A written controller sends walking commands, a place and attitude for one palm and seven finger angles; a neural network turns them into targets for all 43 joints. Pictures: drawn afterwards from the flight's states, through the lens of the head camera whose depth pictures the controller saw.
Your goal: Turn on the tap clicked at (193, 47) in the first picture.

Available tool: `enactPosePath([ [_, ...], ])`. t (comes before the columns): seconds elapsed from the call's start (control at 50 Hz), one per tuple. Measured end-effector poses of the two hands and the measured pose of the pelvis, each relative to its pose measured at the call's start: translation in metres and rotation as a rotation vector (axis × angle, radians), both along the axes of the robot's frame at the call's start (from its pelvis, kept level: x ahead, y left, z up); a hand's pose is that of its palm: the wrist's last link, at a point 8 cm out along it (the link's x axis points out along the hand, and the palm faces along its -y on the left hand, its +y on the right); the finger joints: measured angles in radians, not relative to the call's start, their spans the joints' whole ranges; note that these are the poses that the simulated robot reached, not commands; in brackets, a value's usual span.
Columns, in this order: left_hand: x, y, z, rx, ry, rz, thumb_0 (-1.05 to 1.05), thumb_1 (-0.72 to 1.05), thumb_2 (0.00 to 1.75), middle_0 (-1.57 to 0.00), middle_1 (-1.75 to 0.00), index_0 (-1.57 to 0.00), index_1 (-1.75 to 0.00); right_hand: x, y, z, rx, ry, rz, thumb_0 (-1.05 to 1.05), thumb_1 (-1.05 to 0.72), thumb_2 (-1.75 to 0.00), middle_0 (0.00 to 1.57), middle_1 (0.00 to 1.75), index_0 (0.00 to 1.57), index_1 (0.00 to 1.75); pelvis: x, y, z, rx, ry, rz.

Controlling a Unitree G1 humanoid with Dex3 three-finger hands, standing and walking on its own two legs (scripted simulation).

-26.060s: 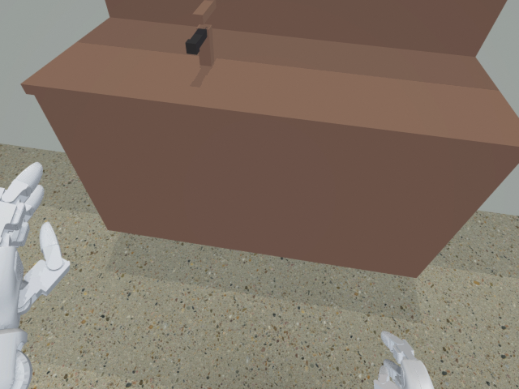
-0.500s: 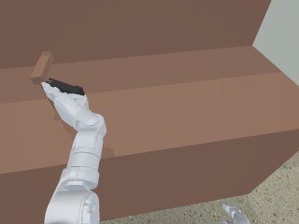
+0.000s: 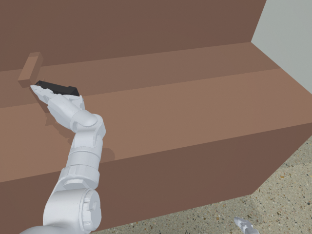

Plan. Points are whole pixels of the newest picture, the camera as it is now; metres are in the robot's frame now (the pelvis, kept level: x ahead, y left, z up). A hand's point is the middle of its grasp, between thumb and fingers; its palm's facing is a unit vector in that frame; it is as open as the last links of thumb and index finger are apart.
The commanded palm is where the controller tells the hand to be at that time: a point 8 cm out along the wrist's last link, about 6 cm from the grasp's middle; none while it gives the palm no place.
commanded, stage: push the lever round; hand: left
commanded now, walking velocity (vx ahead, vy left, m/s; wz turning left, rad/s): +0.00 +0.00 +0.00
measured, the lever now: (71, 93) +0.45 +0.26 +0.13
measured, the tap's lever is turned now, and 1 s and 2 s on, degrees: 59 61 62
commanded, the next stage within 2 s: none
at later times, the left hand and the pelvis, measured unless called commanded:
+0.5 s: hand (82, 99) +0.42 +0.22 +0.13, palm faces +0.84 -0.54 -0.06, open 8.3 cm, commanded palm +0.41 +0.25 +0.13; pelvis -0.01 -0.01 +0.00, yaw +0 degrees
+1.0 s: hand (82, 99) +0.43 +0.22 +0.13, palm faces +0.85 -0.53 -0.07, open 8.4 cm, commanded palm +0.42 +0.25 +0.13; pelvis -0.01 -0.02 -0.01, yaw +1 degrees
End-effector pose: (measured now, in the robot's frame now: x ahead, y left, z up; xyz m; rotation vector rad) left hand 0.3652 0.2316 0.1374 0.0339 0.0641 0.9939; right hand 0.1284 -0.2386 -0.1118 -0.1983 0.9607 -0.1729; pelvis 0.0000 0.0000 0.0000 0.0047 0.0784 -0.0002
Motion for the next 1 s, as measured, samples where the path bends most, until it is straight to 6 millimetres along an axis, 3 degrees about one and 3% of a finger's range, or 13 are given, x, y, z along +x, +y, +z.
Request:
enactPosePath([
  [0.46, 0.001, 0.0, -0.002, 0.013, -0.003, 0.003, 0.0, 0.94, 0.92, -0.15, -0.15, 0.0, 0.0, -0.021, -0.021, -0.007, -0.017, 0.026, -0.036, 0.01, -0.9, -0.9, 0.2, 0.3, 0.2, 0.3, -0.009, -0.012, -0.004, 0.002, 0.015, -0.001],
  [1.0, 0.003, -0.001, -0.002, 0.018, -0.001, 0.019, 0.0, 0.93, 0.92, -0.15, -0.15, 0.0, 0.0, -0.022, -0.031, -0.012, -0.01, 0.03, -0.023, 0.01, -0.9, -0.9, 0.2, 0.3, 0.2, 0.3, -0.01, -0.023, -0.007, 0.008, 0.031, 0.008],
])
